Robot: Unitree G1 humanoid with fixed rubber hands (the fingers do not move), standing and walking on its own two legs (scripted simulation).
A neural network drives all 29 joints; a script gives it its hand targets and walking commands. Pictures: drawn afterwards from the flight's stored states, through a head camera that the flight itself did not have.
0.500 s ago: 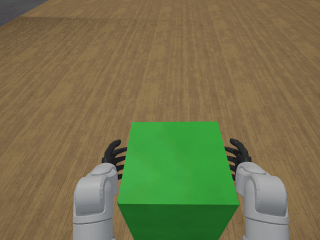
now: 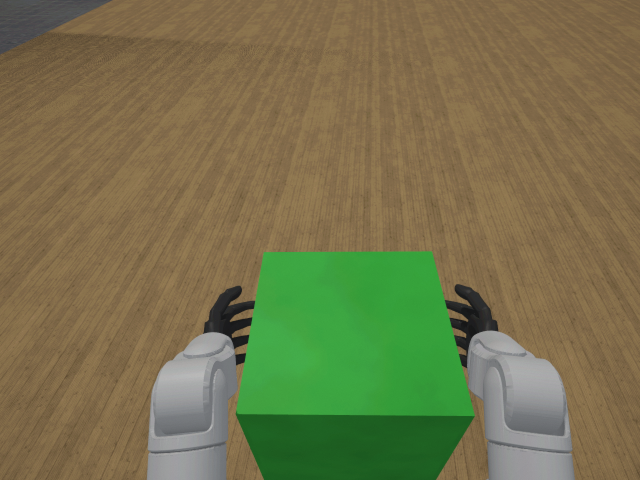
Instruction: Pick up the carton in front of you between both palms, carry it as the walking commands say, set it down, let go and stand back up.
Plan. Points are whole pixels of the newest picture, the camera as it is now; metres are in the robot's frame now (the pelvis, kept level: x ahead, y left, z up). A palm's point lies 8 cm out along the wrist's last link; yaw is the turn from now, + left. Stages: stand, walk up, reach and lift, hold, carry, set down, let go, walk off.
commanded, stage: carry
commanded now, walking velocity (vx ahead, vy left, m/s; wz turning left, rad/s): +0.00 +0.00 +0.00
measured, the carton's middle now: (347, 375) +0.27 +0.00 +0.01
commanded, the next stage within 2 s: hold in 0.84 s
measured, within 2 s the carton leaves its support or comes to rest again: neither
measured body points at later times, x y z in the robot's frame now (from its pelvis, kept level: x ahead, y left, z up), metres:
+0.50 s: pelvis -0.05 +0.00 +0.00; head -0.08 +0.00 +0.45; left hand +0.25 +0.15 +0.04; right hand +0.25 -0.15 +0.03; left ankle -0.12 +0.10 -0.73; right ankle +0.03 -0.11 -0.73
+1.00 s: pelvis -0.07 +0.00 +0.01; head -0.07 -0.01 +0.46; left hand +0.22 +0.17 +0.04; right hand +0.24 -0.13 +0.03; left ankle -0.12 +0.11 -0.73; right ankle +0.03 -0.12 -0.73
